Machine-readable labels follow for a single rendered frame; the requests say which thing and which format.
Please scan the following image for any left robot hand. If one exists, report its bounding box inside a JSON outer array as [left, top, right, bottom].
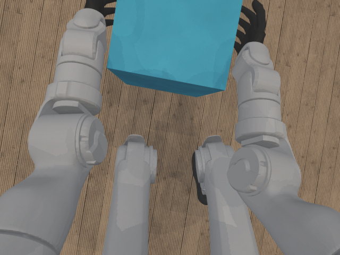
[[84, 0, 117, 27]]

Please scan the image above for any robot left upper arm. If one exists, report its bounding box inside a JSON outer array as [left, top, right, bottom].
[[0, 113, 108, 255]]

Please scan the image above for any right robot thigh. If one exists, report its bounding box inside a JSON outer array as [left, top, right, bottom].
[[195, 142, 259, 255]]

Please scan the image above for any robot right forearm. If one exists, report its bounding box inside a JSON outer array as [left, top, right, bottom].
[[232, 41, 296, 161]]

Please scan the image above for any robot left forearm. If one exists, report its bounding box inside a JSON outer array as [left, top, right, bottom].
[[28, 8, 107, 156]]

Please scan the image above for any robot right upper arm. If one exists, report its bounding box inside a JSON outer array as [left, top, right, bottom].
[[227, 144, 340, 255]]

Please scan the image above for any carton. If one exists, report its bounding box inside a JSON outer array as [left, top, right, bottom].
[[107, 0, 243, 97]]

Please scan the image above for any right robot shin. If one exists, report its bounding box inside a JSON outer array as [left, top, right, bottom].
[[200, 135, 235, 195]]

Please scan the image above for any right robot hand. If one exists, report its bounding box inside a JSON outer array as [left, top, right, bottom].
[[234, 0, 266, 55]]

